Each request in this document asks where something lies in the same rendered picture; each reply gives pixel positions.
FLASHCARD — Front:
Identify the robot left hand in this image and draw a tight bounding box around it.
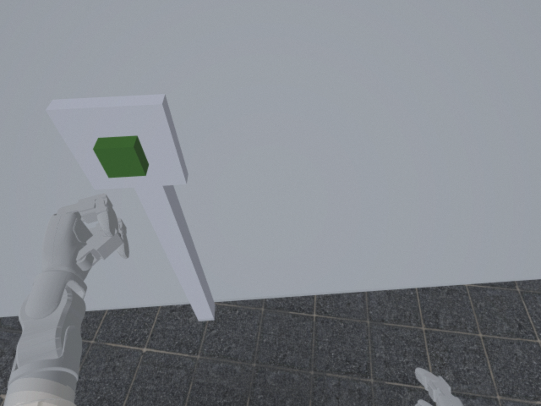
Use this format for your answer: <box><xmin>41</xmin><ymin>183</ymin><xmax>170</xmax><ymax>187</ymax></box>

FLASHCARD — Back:
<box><xmin>42</xmin><ymin>193</ymin><xmax>129</xmax><ymax>281</ymax></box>

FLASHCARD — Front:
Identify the robot right hand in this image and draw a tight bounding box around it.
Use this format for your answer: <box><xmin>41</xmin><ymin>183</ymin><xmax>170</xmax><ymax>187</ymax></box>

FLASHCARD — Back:
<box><xmin>415</xmin><ymin>367</ymin><xmax>464</xmax><ymax>406</ymax></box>

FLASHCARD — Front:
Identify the robot left forearm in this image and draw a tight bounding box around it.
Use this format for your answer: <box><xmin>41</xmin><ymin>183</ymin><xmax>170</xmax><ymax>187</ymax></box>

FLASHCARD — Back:
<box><xmin>3</xmin><ymin>270</ymin><xmax>87</xmax><ymax>406</ymax></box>

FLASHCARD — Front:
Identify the button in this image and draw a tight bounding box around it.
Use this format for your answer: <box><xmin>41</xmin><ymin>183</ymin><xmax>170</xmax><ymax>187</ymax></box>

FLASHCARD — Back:
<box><xmin>93</xmin><ymin>135</ymin><xmax>149</xmax><ymax>178</ymax></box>

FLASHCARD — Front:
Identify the panel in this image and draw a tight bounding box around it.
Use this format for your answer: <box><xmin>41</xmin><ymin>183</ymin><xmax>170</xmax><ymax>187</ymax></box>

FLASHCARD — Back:
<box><xmin>46</xmin><ymin>94</ymin><xmax>216</xmax><ymax>321</ymax></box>

